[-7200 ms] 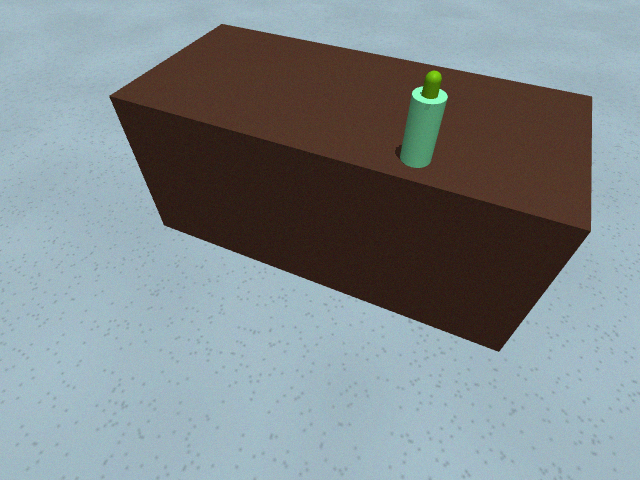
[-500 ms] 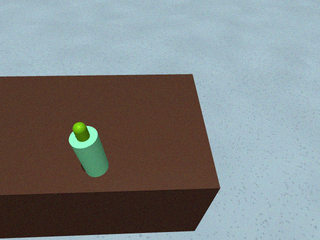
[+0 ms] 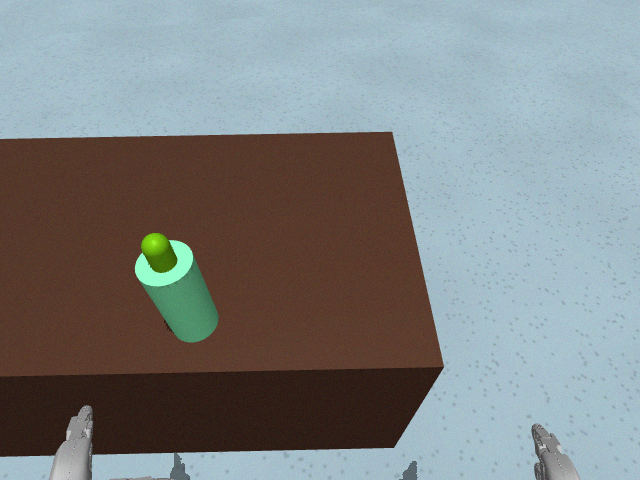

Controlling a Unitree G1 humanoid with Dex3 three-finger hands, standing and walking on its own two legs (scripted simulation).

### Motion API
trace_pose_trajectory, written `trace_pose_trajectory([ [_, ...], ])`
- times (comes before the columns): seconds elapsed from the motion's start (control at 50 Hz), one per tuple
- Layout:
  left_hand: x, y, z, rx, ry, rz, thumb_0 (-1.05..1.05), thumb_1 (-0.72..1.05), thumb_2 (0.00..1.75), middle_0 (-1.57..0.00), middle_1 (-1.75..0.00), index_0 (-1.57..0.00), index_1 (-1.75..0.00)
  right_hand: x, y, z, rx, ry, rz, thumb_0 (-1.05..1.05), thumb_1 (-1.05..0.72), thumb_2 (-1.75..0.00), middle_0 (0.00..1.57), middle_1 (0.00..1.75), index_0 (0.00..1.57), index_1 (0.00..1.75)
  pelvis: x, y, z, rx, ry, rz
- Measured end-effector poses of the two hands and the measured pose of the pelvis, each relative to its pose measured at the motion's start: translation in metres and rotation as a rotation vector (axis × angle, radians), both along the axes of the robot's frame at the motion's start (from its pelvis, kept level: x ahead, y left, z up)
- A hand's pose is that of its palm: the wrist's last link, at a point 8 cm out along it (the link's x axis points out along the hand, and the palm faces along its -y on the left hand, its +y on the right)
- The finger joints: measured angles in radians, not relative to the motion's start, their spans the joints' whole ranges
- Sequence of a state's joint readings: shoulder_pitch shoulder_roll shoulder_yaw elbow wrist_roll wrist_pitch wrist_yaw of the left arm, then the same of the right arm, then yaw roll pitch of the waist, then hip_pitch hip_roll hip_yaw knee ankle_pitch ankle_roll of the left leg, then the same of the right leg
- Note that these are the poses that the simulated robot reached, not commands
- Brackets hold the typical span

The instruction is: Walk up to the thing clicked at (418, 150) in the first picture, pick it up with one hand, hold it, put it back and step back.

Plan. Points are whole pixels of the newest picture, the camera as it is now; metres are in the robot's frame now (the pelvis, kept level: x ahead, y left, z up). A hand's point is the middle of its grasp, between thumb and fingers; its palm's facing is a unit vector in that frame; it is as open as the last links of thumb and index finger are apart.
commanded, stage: rise first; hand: left
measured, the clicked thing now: (176, 285) +0.41 +0.25 -0.06
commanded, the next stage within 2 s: go down in 0.62 s
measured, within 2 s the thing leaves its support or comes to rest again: neither
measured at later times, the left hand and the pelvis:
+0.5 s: hand (111, 444) +0.18 +0.27 -0.05, palm faces +0.30 -0.88 -0.37, open 17.5 cm; pelvis +0.01 -0.01 +0.00, yaw +0 degrees
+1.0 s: hand (82, 422) +0.20 +0.29 -0.02, palm faces +0.38 -0.88 -0.29, open 17.5 cm; pelvis -0.01 -0.01 +0.00, yaw +2 degrees
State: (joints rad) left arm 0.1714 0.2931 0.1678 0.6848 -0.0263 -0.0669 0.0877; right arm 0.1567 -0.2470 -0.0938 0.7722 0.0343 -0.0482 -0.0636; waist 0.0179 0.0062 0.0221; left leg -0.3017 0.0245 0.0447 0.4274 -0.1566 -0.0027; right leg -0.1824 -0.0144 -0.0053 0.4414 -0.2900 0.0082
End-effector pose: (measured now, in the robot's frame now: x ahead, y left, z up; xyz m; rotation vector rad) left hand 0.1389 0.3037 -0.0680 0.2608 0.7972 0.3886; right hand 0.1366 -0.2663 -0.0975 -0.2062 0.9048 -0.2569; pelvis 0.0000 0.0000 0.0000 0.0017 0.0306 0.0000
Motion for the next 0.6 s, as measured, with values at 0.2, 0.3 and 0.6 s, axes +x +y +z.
trace_pose_trajectory([
  [0.2, 0.013, -0.003, 0.027, 0.036, -0.137, -0.016, 0.00, -0.48, 0.07, -0.05, -0.05, -0.04, -0.06, 0.014, 0.005, 0.015, -0.003, -0.092, 0.041, -0.01, 0.47, -0.06, 0.06, 0.06, 0.06, 0.05, 0.005, -0.005, 0.002, 0.004, -0.025, 0.003],
  [0.3, 0.012, -0.002, 0.035, 0.039, -0.170, -0.014, 0.00, -0.50, 0.05, -0.04, -0.05, -0.04, -0.06, 0.016, 0.011, 0.018, 0.012, -0.106, 0.066, -0.01, 0.51, -0.05, 0.06, 0.06, 0.05, 0.05, 0.007, -0.007, 0.002, 0.004, -0.039, 0.004],
  [0.6, 0.012, -0.001, 0.059, 0.069, -0.259, -0.040, -0.01, -0.54, 0.06, -0.05, -0.05, -0.04, -0.06, 0.012, 0.007, 0.023, -0.002, -0.125, 0.070, -0.01, 0.53, -0.05, 0.06, 0.06, 0.05, 0.05, 0.005, -0.006, 0.004, 0.005, -0.066, 0.002],
])
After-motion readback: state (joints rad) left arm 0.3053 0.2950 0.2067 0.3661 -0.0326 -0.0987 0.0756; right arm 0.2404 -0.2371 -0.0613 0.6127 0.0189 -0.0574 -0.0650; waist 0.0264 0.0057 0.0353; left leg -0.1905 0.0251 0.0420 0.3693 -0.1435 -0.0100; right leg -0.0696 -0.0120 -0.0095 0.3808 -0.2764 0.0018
